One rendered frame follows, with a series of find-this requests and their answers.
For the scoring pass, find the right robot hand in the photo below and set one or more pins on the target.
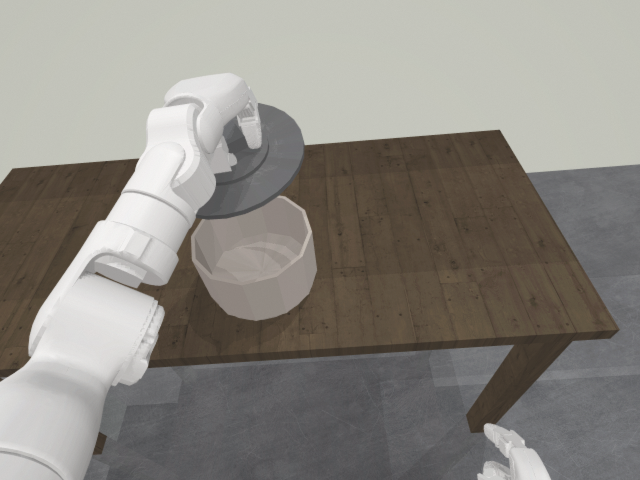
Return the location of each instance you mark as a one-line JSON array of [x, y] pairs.
[[525, 464]]

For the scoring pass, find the knob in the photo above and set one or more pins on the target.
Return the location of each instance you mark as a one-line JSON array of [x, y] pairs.
[[234, 138]]

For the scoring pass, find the left robot forearm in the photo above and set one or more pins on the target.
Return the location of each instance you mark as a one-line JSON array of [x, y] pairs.
[[139, 240]]

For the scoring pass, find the table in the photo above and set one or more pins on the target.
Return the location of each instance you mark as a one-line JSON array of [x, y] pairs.
[[421, 243]]

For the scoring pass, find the robot left upper arm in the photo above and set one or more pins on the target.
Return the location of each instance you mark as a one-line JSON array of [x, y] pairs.
[[51, 409]]

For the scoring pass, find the pot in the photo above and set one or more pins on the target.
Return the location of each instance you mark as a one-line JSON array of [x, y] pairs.
[[258, 265]]

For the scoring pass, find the left robot hand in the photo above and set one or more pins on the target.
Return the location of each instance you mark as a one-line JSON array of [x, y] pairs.
[[232, 97]]

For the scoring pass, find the lid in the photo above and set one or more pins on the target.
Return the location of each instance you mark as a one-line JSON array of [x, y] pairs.
[[261, 174]]

